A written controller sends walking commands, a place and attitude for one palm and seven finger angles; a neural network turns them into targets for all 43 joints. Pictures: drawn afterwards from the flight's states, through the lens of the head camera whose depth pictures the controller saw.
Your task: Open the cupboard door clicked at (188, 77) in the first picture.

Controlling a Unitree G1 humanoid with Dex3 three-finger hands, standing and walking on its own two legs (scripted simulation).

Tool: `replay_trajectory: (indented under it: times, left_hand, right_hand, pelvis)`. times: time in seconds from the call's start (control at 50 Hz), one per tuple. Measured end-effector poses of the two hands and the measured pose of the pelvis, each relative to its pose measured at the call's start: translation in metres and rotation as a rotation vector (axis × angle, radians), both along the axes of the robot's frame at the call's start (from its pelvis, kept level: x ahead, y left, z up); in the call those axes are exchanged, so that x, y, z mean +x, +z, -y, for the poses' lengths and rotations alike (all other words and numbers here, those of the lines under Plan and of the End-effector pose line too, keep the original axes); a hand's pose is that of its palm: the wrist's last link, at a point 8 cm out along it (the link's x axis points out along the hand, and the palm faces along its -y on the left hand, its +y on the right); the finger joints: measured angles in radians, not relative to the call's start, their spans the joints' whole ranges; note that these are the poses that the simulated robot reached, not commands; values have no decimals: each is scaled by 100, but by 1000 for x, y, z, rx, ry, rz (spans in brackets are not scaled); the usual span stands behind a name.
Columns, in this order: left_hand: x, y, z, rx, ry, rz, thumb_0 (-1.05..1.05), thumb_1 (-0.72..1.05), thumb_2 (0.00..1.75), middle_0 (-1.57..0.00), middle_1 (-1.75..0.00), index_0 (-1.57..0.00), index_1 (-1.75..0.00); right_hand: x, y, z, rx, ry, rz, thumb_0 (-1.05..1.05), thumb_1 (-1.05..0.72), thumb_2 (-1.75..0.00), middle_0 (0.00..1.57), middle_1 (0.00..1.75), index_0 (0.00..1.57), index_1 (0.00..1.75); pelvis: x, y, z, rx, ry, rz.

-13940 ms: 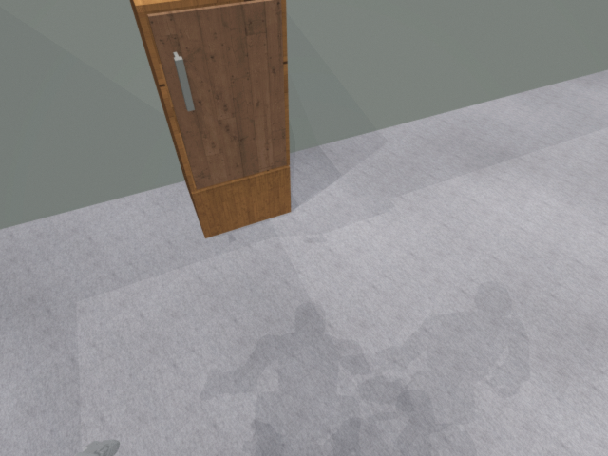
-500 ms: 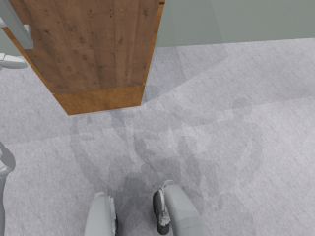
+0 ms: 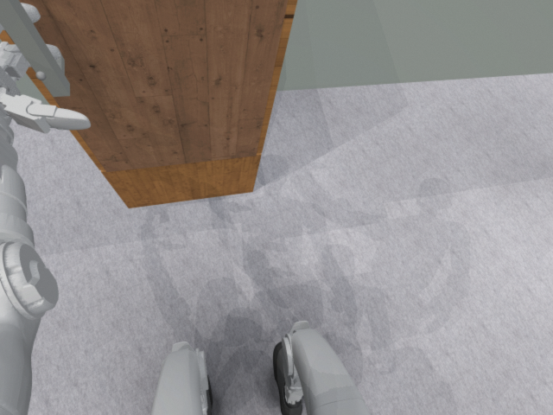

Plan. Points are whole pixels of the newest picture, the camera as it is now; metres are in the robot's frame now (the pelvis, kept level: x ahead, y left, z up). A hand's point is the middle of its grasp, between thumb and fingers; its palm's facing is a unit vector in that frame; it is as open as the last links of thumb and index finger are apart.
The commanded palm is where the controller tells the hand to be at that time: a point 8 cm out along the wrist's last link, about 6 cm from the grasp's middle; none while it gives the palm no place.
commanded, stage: slide the fingers in behind the handle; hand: left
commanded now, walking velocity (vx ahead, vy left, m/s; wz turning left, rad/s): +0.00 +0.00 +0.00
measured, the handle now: (34, 34) +0.60 +0.24 +0.07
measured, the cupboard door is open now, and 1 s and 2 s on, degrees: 0 0 27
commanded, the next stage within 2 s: close the thumb around the handle in 0.50 s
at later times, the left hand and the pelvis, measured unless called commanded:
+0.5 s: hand (56, 73) +0.55 +0.22 +0.06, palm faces +0.08 -1.00 -0.02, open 13.9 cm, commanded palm +0.53 +0.25 +0.06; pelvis +0.00 -0.01 +0.00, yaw +0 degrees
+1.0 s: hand (50, 74) +0.55 +0.22 +0.06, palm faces +0.08 -1.00 -0.01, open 9.5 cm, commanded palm +0.53 +0.26 +0.06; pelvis -0.01 -0.01 +0.00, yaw +0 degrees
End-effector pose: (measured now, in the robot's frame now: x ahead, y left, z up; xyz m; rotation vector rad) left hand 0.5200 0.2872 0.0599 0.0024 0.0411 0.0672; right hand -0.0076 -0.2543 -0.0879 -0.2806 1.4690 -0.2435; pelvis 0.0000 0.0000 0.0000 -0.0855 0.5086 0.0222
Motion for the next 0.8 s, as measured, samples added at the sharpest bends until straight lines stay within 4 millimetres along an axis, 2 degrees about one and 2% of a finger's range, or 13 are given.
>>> replay_trajectory:
  times: [0.18, 0.64, 0.72, 0.8]
  left_hand:
    - [3, 1, 14, 2, 8, -7, -1, -50, 30, -30, -120, -30, -120]
    - [0, 5, 18, 18, 13, 10, -1, -49, 30, -30, -120, -30, -120]
    - [-1, 5, 18, 13, 14, 5, -1, -44, 33, -30, -120, -31, -120]
    - [-2, 4, 17, 17, 15, -1, -1, -32, 38, -31, -122, -31, -121]
  right_hand:
    - [0, -2, 3, 5, 4, 13, 0, -91, -90, 21, 30, 20, 30]
    - [-7, -4, 11, -2, 0, 3, 0, -91, -90, 21, 30, 20, 30]
    - [-6, -4, 11, -3, 2, 13, 0, -91, -90, 21, 30, 20, 30]
    - [-4, -4, 11, -3, 5, 22, 0, -91, -90, 21, 30, 20, 30]
  pelvis:
    - [-1, 0, 3, 5, 3, 6]
    - [-4, -2, 8, 13, 0, 3]
    - [-5, -2, 8, 12, -1, 8]
    - [-6, -2, 8, 12, 0, 9]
